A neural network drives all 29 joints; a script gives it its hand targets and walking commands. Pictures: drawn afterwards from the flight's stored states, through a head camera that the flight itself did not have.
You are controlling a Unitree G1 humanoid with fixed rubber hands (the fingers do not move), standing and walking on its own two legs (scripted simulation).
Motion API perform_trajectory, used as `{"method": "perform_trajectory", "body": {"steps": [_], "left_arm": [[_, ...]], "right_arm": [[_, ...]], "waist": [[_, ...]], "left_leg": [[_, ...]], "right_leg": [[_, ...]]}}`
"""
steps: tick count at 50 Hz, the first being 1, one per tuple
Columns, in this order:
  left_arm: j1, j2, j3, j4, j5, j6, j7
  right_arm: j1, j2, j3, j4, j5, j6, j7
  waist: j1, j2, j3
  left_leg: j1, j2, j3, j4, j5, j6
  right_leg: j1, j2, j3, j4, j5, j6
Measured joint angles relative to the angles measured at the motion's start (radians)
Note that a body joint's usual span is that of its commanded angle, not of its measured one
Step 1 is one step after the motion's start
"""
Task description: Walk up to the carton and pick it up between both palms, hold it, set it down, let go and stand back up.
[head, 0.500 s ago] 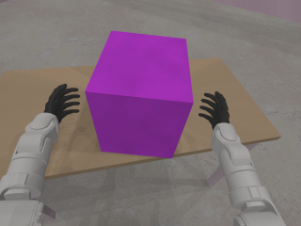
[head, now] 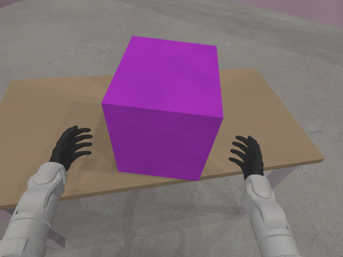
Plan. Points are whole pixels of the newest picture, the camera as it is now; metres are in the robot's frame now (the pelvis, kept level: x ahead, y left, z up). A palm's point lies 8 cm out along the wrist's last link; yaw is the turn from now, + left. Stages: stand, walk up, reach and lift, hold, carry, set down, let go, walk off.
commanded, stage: set down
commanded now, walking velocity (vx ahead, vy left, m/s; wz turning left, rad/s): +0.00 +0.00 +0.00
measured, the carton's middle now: (166, 110) +0.50 +0.03 +0.04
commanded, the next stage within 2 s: let go in 1.66 s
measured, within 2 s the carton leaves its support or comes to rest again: neither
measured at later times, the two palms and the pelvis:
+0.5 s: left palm (58, 193) +0.25 +0.27 +0.01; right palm (247, 199) +0.25 -0.17 +0.01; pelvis +0.01 +0.00 +0.00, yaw +0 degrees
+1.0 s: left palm (66, 221) +0.20 +0.24 -0.03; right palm (255, 221) +0.21 -0.19 -0.03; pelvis +0.01 -0.01 +0.00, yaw +0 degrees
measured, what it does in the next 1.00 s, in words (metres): stands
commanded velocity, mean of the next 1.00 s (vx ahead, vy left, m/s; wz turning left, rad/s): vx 0.00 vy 0.00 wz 0.00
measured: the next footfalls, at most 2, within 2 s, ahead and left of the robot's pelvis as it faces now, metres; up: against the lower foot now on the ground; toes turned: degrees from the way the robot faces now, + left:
none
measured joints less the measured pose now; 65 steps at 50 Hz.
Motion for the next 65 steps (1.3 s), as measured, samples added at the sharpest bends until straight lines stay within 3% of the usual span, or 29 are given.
{"method": "perform_trajectory", "body": {"steps": [8, 14, 23, 35, 48, 51, 59, 65], "left_arm": [[0.123, -0.018, 0.004, -0.058, 0.030, -0.062, -0.020], [0.179, -0.008, -0.025, -0.098, -0.004, -0.106, -0.002], [0.263, -0.013, -0.028, -0.090, 0.021, -0.163, -0.020], [0.381, -0.024, -0.056, -0.070, 0.039, -0.230, -0.007], [0.412, -0.069, -0.071, -0.004, 0.094, -0.205, 0.013], [0.431, -0.071, -0.077, -0.021, 0.078, -0.220, 0.009], [0.410, -0.107, -0.064, 0.036, 0.149, -0.167, 0.028], [0.438, -0.140, -0.058, 0.022, 0.170, -0.163, 0.029]], "right_arm": [[0.106, 0.021, 0.024, -0.023, -0.010, -0.084, -0.002], [0.148, 0.038, 0.009, -0.038, -0.025, -0.108, 0.005], [0.217, 0.066, 0.025, -0.007, -0.038, -0.173, 0.006], [0.304, 0.064, 0.031, 0.070, -0.063, -0.271, 0.040], [0.317, 0.026, 0.040, 0.197, -0.099, -0.317, 0.082], [0.344, 0.033, 0.046, 0.179, -0.084, -0.340, 0.074], [0.334, 0.010, 0.059, 0.287, -0.119, -0.357, 0.116], [0.363, -0.015, 0.059, 0.295, -0.130, -0.391, 0.121]], "waist": [[0.008, 0.000, 0.028], [0.008, 0.003, 0.022], [0.014, 0.006, 0.031], [0.020, 0.024, 0.040], [0.026, 0.019, 0.047], [0.021, 0.015, 0.049], [0.019, 0.019, 0.061], [0.018, 0.020, 0.071]], "left_leg": [[0.026, 0.003, 0.000, 0.000, -0.006, -0.001], [-0.001, 0.001, -0.008, 0.023, -0.014, 0.000], [0.032, 0.001, -0.004, 0.032, -0.030, 0.000], [0.058, 0.001, -0.001, 0.054, -0.053, -0.002], [0.101, 0.004, -0.006, 0.032, -0.051, -0.016], [0.102, 0.006, -0.010, 0.034, -0.055, -0.019], [0.129, 0.013, -0.007, 0.020, -0.057, -0.029], [0.147, 0.012, -0.007, -0.006, -0.050, -0.032]], "right_leg": [[0.034, 0.004, 0.003, -0.020, 0.005, 0.000], [0.010, 0.003, -0.003, 0.004, -0.006, 0.000], [0.044, 0.004, 0.005, 0.006, -0.016, 0.000], [0.064, 0.004, 0.013, 0.036, -0.041, -0.002], [0.097, 0.008, 0.009, 0.038, -0.054, -0.013], [0.098, 0.011, 0.006, 0.042, -0.059, -0.016], [0.119, 0.017, 0.008, 0.036, -0.064, -0.025], [0.132, 0.015, 0.005, 0.023, -0.064, -0.028]]}}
